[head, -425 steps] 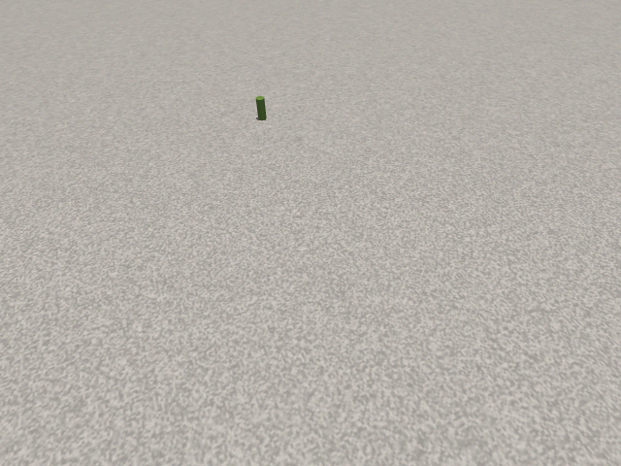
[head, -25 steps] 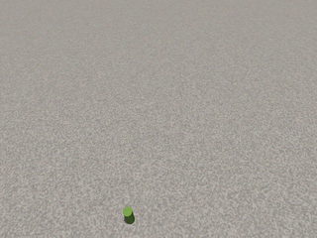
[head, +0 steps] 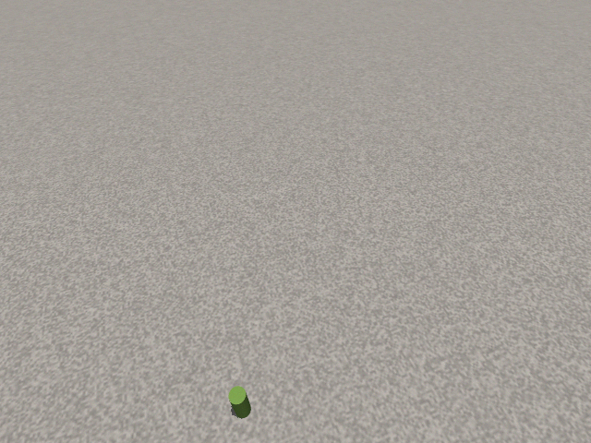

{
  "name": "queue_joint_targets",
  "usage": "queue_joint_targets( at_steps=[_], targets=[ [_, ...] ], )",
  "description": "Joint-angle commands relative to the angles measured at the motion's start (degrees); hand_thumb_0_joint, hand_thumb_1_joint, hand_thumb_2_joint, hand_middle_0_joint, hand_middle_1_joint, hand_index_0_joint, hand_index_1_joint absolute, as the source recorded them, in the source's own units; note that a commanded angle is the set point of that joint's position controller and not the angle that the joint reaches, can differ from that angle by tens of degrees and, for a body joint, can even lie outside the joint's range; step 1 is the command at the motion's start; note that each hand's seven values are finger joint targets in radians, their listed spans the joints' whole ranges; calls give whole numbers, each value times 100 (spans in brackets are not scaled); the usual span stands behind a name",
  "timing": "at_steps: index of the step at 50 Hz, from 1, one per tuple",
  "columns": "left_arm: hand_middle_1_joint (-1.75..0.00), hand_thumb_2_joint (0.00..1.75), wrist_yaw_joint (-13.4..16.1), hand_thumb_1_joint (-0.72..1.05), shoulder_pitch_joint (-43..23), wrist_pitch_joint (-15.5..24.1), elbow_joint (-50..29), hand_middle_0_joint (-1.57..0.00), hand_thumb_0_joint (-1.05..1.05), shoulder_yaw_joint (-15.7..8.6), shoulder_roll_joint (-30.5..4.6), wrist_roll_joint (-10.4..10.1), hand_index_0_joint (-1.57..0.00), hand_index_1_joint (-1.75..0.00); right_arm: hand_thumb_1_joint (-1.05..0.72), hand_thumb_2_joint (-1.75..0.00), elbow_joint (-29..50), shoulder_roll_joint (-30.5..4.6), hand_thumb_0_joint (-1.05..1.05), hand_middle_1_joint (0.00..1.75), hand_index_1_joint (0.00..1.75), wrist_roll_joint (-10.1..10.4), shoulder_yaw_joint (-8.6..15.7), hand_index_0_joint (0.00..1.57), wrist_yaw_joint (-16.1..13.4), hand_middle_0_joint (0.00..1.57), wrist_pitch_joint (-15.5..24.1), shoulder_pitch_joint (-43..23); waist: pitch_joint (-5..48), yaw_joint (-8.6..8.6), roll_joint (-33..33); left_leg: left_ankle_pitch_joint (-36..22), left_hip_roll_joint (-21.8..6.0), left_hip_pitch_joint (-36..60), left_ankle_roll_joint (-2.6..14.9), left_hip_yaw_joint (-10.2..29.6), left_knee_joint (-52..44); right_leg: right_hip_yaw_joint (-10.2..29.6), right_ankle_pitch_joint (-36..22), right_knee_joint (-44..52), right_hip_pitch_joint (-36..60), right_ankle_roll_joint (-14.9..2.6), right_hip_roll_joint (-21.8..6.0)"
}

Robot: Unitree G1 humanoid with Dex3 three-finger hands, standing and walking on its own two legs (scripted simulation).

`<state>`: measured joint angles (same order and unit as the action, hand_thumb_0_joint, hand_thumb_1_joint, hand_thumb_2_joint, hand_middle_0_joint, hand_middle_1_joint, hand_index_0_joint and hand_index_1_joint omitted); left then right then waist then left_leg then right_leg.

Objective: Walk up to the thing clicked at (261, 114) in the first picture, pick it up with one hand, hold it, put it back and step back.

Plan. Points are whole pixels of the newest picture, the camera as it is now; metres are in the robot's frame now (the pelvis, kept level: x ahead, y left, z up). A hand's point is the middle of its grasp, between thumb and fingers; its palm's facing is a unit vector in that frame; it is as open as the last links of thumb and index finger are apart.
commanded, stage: stand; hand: left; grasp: from the side
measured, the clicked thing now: (240, 402) +0.41 +0.21 -0.71
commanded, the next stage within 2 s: go down in 0.68 s
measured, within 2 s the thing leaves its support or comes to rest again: neither
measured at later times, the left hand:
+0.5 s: hand out of the picture +0.07 +0.25 -0.16, palm faces -0.03 -0.94 -0.34, open 7.4 cm
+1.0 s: hand out of the picture +0.15 +0.25 -0.17, palm faces +0.04 -0.95 -0.31, open 10.5 cm
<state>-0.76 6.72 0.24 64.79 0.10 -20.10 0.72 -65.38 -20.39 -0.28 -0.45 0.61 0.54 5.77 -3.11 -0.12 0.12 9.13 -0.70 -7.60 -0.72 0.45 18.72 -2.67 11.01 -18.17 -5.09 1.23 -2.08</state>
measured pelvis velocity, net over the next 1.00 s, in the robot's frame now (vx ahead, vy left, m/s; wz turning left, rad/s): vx -0.01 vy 0.00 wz -0.01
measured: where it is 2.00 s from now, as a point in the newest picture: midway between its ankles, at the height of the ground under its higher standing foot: outside the picture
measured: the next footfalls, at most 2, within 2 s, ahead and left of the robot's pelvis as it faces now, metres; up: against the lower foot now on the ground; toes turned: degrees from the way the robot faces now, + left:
none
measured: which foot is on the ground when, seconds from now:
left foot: down 0.00-1.00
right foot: down 0.00-1.00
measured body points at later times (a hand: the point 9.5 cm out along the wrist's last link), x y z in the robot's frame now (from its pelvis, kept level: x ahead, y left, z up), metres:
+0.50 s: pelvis +0.01 +0.00 +0.00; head +0.02 +0.00 +0.45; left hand +0.07 +0.30 -0.13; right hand +0.08 -0.30 -0.13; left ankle +0.01 +0.13 -0.75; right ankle -0.01 -0.13 -0.75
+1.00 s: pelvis -0.01 +0.00 -0.02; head +0.05 +0.01 +0.43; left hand +0.15 +0.30 -0.14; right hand +0.09 -0.27 -0.14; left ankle +0.01 +0.13 -0.75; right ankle -0.01 -0.13 -0.75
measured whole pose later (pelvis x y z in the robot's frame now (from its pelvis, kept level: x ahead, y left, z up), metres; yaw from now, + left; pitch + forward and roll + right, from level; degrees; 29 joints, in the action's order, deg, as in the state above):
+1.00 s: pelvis -0.01 +0.00 -0.02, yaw -1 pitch +5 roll +0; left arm -1.8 -3.6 0.9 61.0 -9.0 -19.9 2.4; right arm -47.2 -15.3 1.7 0.6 -1.2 2.3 10.8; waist -2.2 1.0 -1.0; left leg 14.1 -1.5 -23.7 -0.8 0.1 32.6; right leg -1.9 15.9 -32.2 -21.6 0.7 -1.6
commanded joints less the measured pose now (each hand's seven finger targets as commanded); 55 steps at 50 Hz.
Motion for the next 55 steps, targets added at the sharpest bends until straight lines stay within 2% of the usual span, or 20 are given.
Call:
queue_joint_targets(
  at_steps=[1,11,15,22,29,34,38,39,40,41,42,43,45,46,47,49,50,51,52,55],
  targets=[
    [-30,90,115,90,-205,131,-331,-20,0,-256,-1229,-21,-20,-30,-90,-90,324,-1200,0,30,30,-23,207,20,-114,20,121,-209,532,17,4,-1020,-691,123,160,496,-209,519,-754,314,75,-192,-648],
    [-30,90,119,90,-181,134,-318,-20,0,-253,-1207,-18,-20,-30,-90,-90,358,-1203,0,30,30,-12,216,20,-106,20,123,-276,485,-6,10,-1047,-706,174,163,511,-229,492,-758,316,86,-196,-648],
    [-30,90,106,90,-187,129,-334,-20,0,-258,-1217,-16,-20,-30,-90,-90,350,-1214,0,30,30,-18,219,20,-106,20,128,-277,397,-4,5,-763,-672,124,130,511,-298,502,-486,376,-18,-189,-622],
    [-30,90,122,90,-166,153,-361,-20,0,-251,-1210,-7,-20,-30,-90,-90,375,-1211,0,30,30,-13,231,20,-108,20,125,-285,572,-3,-13,-1120,-702,264,169,481,-181,501,-902,349,102,-198,-660],
    [-30,90,127,90,-197,138,-375,-20,0,-259,-1218,-15,-20,-30,-90,-90,362,-1195,0,30,30,-24,224,20,-109,20,121,-232,557,1,28,-1114,-702,153,165,467,-219,501,-929,319,220,-206,-668],
    [-30,90,123,90,-134,124,-320,-20,0,-260,-1215,-9,-20,-30,-90,-90,359,-1186,0,30,30,-5,210,20,-107,20,119,-224,380,-4,7,-840,-674,138,164,500,-310,490,-623,370,61,-188,-633],
    [-30,90,124,90,-199,131,-349,-20,0,-273,-1230,-15,-20,-30,-90,-90,368,-1205,0,30,30,-24,226,20,-110,20,121,-216,431,-2,-34,-956,-693,165,170,495,-269,517,-635,367,80,-201,-652],
    [-22,82,117,82,-147,127,-354,-28,0,-271,-1214,2,-27,-22,-93,-90,379,-1220,0,30,30,-24,234,20,-116,21,120,-244,487,-22,0,-920,-698,211,185,477,-250,513,-665,378,71,-211,-658],
    [-14,74,221,74,-2158,661,-2364,-20,0,-320,-345,-318,-19,-14,-99,-92,2026,-348,0,30,30,347,102,20,-242,20,396,-48,5,730,250,30,76,-367,100,-287,85,121,-421,-99,-1362,-187,168],
    [-7,66,234,66,-2800,606,-1891,-12,0,-339,-446,-318,-11,-6,-101,-93,1664,-401,0,30,30,354,42,20,-277,20,378,268,227,558,34,175,102,-392,118,-242,196,60,-274,-177,-1143,-186,164],
    [-5,58,255,58,-1846,376,-909,-4,0,-655,-856,-240,-3,-4,-102,-93,1625,-568,0,30,30,343,114,20,-294,20,309,423,96,474,-258,375,142,-627,148,-260,342,-10,21,-210,-1188,-201,208],
    [-6,50,195,50,-1381,283,-646,-2,0,-820,-1038,-177,-2,-5,-100,-93,1778,-579,0,30,30,350,186,20,-297,20,258,489,133,261,-306,235,105,-829,152,-265,499,-54,19,-358,-1234,-198,218],
    [-8,34,130,34,-1887,355,-1102,-1,0,-1154,-1608,-8,-2,-7,-100,-93,2026,-601,0,30,30,281,355,20,-367,20,302,657,1032,170,-184,-50,101,-824,154,-231,863,42,-266,-723,-1201,-184,186],
    [-8,26,61,26,-1412,284,-830,-1,0,-1251,-1535,75,-3,-6,-97,-92,2157,-561,0,30,30,232,396,20,-349,20,318,708,1263,144,-26,-197,136,-963,135,-229,1035,58,-441,-941,-1202,-198,159],
    [-8,20,-28,18,-946,187,-410,-2,0,-1198,-1247,193,-3,-6,-97,-92,2208,-518,0,30,30,173,431,20,-308,20,318,830,1248,126,-235,-249,134,-1209,142,-194,1263,52,-485,-1153,-1315,-192,175],
    [-6,18,-80,11,-485,95,-753,-3,0,-1596,-1447,306,-3,-5,-97,-92,2475,-500,0,30,30,135,540,20,-259,20,316,848,1941,-188,216,-547,198,-1276,97,-222,1517,106,-687,-1483,-1144,-245,154],
    [-9,17,-74,3,-369,20,-919,-3,0,-1627,-1380,295,-4,-8,-96,-91,2630,-470,0,30,30,149,537,20,-258,20,317,868,1992,-200,344,-607,173,-1202,50,-184,1505,68,-614,-1518,-1220,-275,206],
    [-8,15,-80,-1,-307,-82,-931,-4,0,-1525,-1188,282,-5,-7,-95,-91,2725,-414,0,30,30,153,507,20,-250,20,314,820,1707,-181,428,-413,174,-1444,38,-194,1537,76,-399,-1521,-1455,-275,215],
    [-8,14,-85,-5,-605,-170,-1248,-4,0,-1472,-1163,274,-5,-7,-95,-91,2865,-402,0,30,30,171,491,20,-242,20,319,685,1674,-114,410,-315,156,-1533,39,-176,1595,66,-306,-1560,-1586,-281,215],
    [-13,16,-134,-25,-446,-365,-1405,-4,0,-1659,-1256,243,-5,-12,-92,-90,3164,-398,0,30,30,192,491,20,-208,20,374,534,1444,-66,236,98,96,-2152,59,-126,2031,28,175,-1943,-2153,-280,252]
  ],
)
